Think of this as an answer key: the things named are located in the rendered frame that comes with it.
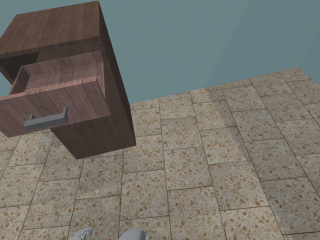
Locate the left robot thigh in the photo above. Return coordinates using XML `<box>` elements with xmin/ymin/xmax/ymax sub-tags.
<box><xmin>118</xmin><ymin>229</ymin><xmax>150</xmax><ymax>240</ymax></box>

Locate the drawer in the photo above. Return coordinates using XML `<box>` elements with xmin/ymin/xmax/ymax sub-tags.
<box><xmin>0</xmin><ymin>51</ymin><xmax>112</xmax><ymax>138</ymax></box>

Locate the robot left hand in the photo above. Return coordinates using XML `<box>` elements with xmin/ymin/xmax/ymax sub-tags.
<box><xmin>69</xmin><ymin>227</ymin><xmax>93</xmax><ymax>240</ymax></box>

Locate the cabinet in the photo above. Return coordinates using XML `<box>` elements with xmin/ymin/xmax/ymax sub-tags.
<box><xmin>0</xmin><ymin>0</ymin><xmax>137</xmax><ymax>160</ymax></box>

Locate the handle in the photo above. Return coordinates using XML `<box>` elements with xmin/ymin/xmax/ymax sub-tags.
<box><xmin>24</xmin><ymin>107</ymin><xmax>69</xmax><ymax>131</ymax></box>

